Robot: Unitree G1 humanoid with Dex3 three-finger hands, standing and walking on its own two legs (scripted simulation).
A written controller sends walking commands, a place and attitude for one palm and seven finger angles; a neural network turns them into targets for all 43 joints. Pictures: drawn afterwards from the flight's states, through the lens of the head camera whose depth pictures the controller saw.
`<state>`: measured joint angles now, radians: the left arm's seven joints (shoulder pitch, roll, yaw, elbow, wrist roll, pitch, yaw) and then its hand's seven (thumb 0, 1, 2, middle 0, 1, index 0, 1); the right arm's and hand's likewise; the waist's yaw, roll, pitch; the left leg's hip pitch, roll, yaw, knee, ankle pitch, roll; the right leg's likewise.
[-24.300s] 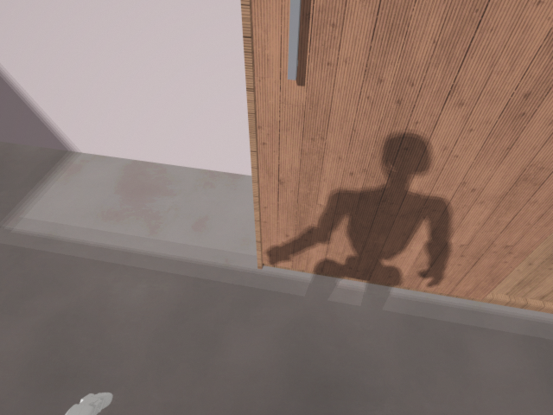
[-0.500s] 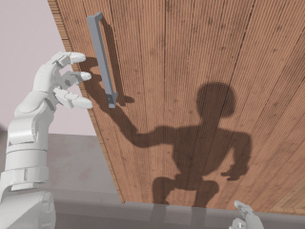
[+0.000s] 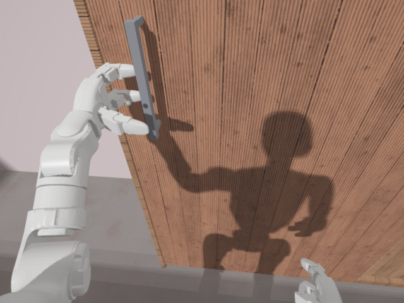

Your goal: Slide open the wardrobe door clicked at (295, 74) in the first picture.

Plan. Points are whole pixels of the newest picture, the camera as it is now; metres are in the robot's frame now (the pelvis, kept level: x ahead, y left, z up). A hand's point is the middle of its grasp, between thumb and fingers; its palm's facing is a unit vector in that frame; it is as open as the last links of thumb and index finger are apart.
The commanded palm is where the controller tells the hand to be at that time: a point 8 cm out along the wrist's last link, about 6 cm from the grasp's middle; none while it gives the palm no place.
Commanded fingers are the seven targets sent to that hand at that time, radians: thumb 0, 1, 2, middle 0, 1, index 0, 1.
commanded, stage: feel for the door with the fingertips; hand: left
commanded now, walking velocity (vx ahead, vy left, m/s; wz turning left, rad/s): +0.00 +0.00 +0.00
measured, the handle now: (147, 84) +0.46 +0.15 +0.24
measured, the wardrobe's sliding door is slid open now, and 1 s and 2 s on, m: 0.00 0.00 0.00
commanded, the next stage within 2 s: slide the fingers in behind the handle in 0.38 s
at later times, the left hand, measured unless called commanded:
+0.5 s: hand (133, 94) +0.42 +0.16 +0.25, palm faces +0.00 -1.00 +0.00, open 13.9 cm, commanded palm +0.39 +0.22 +0.24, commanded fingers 0.00 -0.50 0.30 -0.30 -1.20 -0.30 -1.20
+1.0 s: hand (135, 101) +0.40 +0.15 +0.24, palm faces -0.01 -1.00 -0.02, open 13.9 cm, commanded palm +0.38 +0.20 +0.24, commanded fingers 0.00 -0.50 0.30 -0.30 -1.20 -0.30 -1.20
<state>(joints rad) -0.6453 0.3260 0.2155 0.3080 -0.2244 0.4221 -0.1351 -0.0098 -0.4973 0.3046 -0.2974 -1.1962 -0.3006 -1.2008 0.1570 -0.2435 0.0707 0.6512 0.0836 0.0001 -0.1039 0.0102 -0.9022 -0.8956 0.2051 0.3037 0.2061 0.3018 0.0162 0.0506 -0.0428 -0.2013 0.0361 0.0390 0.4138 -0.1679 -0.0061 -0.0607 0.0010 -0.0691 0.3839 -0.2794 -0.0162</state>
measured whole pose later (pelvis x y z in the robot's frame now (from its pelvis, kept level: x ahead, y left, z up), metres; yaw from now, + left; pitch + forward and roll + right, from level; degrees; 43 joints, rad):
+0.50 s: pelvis +0.01 +0.00 +0.00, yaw -1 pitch -1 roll +0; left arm -0.70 0.34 0.25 0.41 -0.21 0.36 -0.14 -0.01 -0.50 0.30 -0.34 -1.23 -0.31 -1.20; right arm 0.23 -0.26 0.04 0.67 0.08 0.00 -0.10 0.01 -0.90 -0.90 0.20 0.30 0.20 0.30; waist -0.01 0.05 -0.05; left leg -0.22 0.04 0.05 0.42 -0.18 0.00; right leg -0.08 0.00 -0.06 0.38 -0.29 -0.01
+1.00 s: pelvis +0.01 +0.00 +0.00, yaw +0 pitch -2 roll +0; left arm -0.64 0.30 0.21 0.29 -0.22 0.41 -0.12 -0.01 -0.50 0.30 -0.30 -1.20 -0.30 -1.20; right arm 0.17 -0.25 0.05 0.64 0.09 0.01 -0.10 0.01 -0.90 -0.90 0.20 0.30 0.20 0.30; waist 0.02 0.05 -0.05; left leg -0.20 0.04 0.04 0.42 -0.18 -0.01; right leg -0.06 0.00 -0.06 0.39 -0.29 -0.02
